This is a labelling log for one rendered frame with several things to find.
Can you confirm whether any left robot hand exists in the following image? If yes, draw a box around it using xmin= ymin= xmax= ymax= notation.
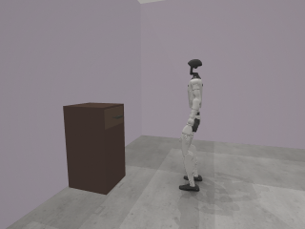
xmin=179 ymin=125 xmax=193 ymax=145

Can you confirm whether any robot left upper arm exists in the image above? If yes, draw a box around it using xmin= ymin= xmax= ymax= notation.
xmin=191 ymin=78 xmax=201 ymax=104

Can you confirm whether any drawer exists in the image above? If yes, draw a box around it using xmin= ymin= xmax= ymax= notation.
xmin=104 ymin=106 xmax=123 ymax=130

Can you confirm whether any robot left forearm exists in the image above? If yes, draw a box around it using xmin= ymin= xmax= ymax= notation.
xmin=187 ymin=98 xmax=200 ymax=127

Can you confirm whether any robot left shin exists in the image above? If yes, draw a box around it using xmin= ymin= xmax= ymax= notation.
xmin=182 ymin=153 xmax=194 ymax=186

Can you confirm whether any cabinet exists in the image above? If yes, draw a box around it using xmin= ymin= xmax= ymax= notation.
xmin=63 ymin=102 xmax=126 ymax=195

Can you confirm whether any left robot thigh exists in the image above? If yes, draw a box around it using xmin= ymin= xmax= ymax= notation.
xmin=181 ymin=120 xmax=199 ymax=158

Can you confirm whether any handle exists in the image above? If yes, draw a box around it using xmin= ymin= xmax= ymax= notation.
xmin=112 ymin=115 xmax=123 ymax=119

